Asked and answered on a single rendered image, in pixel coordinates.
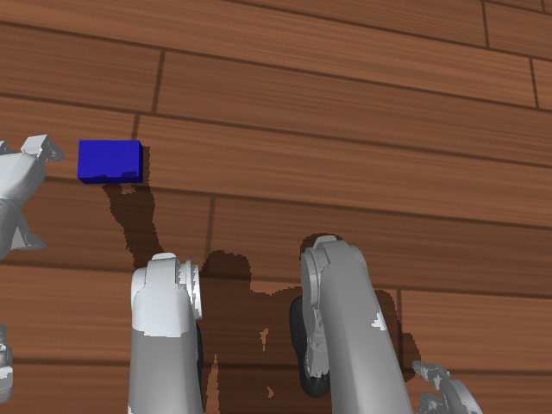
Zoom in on right robot foot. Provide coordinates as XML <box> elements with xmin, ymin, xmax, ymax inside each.
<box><xmin>289</xmin><ymin>296</ymin><xmax>330</xmax><ymax>398</ymax></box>

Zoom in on right robot hand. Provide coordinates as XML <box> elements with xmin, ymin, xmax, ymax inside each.
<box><xmin>412</xmin><ymin>361</ymin><xmax>483</xmax><ymax>414</ymax></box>

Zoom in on left robot hand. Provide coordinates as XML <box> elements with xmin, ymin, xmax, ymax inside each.
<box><xmin>0</xmin><ymin>135</ymin><xmax>65</xmax><ymax>250</ymax></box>

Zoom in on small box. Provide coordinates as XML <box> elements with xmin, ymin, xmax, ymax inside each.
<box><xmin>77</xmin><ymin>141</ymin><xmax>143</xmax><ymax>184</ymax></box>

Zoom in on left robot arm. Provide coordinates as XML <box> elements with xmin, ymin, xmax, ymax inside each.
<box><xmin>0</xmin><ymin>200</ymin><xmax>20</xmax><ymax>404</ymax></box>

